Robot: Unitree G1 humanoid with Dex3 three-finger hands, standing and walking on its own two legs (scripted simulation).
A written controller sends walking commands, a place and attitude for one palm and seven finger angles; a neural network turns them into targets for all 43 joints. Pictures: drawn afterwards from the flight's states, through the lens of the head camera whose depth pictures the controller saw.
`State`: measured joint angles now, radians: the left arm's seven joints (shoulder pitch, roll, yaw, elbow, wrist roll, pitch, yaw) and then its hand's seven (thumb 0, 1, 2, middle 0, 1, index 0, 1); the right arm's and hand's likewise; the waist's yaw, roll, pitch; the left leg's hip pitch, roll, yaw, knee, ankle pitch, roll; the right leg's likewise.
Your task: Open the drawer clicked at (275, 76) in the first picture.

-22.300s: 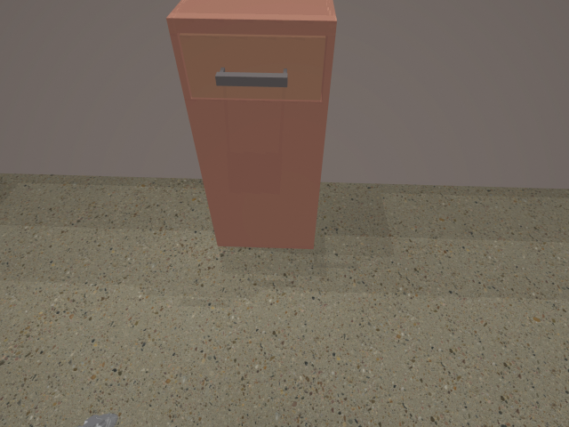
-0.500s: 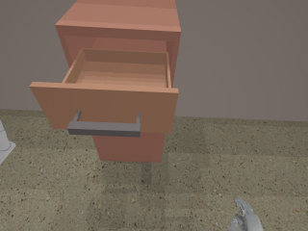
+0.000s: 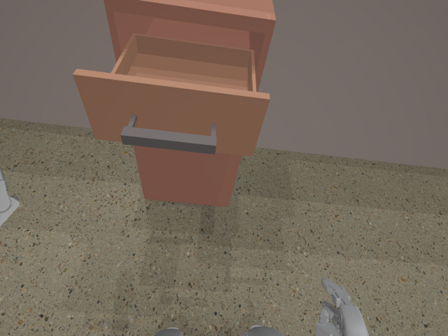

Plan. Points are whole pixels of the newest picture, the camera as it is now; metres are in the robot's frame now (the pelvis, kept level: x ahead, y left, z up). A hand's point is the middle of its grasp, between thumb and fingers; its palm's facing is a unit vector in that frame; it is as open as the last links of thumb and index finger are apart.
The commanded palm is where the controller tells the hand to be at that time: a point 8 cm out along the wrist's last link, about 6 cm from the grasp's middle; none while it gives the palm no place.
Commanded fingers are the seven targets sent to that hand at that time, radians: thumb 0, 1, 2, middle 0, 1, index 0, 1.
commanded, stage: stop stepping back and stand still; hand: left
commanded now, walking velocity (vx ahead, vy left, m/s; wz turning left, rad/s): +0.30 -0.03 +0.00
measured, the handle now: (172, 132) +0.49 +0.16 +0.05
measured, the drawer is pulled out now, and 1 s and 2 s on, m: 0.28 0.28 0.28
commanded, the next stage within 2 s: let the arm hang, fingers relaxed in 0.74 s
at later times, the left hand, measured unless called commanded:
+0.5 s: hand out of the picture +0.13 +0.23 +0.22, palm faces +0.45 -0.81 -0.38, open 7.4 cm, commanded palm +0.06 +0.26 +0.24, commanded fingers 0.00 0.90 0.90 -0.20 -0.30 -0.20 -0.30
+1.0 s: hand out of the picture +0.10 +0.23 -0.04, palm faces +0.06 -0.89 -0.46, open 7.4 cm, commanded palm none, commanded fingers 0.00 0.90 0.90 -0.20 -0.30 -0.20 -0.30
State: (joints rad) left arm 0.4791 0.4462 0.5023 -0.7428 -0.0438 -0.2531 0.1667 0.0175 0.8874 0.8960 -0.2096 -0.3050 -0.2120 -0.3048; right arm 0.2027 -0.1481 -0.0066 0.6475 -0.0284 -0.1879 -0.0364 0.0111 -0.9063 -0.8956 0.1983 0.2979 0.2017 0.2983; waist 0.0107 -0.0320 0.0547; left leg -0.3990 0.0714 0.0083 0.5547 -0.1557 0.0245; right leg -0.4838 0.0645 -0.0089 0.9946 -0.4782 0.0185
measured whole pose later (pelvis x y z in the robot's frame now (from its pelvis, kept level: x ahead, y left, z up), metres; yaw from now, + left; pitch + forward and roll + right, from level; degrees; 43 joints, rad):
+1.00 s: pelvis -0.11 -0.01 -0.01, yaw +1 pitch +0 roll +1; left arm 0.24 0.35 0.11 0.33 0.03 0.03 0.02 0.01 0.91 0.90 -0.19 -0.30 -0.20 -0.30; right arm 0.13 -0.29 -0.02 0.79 -0.02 -0.06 0.00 0.01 -0.91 -0.90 0.20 0.30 0.20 0.30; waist -0.05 0.04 -0.01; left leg -0.36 -0.04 0.03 0.58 -0.22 0.04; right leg -0.35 -0.03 0.04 0.70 -0.40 -0.01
